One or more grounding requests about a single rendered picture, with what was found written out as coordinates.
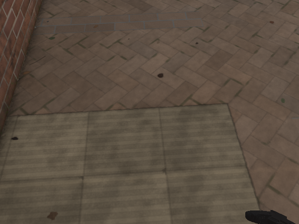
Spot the right robot hand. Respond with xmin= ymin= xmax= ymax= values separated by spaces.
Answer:
xmin=245 ymin=210 xmax=295 ymax=224

